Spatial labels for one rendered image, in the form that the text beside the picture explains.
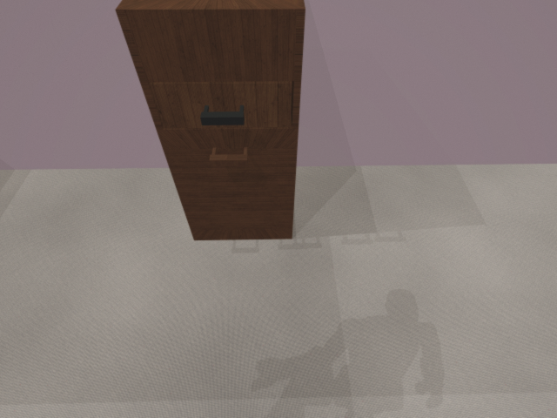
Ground handle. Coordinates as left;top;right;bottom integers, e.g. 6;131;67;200
200;105;245;125
210;154;248;166

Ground drawer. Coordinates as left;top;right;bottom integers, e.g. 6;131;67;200
150;81;292;128

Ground cabinet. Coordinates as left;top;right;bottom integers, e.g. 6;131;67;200
116;0;305;240

